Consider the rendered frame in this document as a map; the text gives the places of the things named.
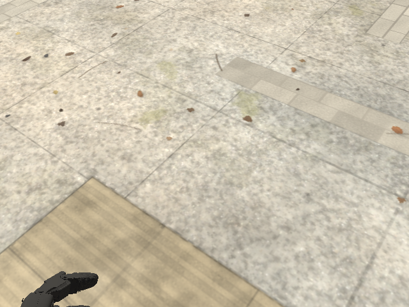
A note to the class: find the robot left hand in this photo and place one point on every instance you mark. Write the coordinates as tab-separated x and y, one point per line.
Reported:
58	287

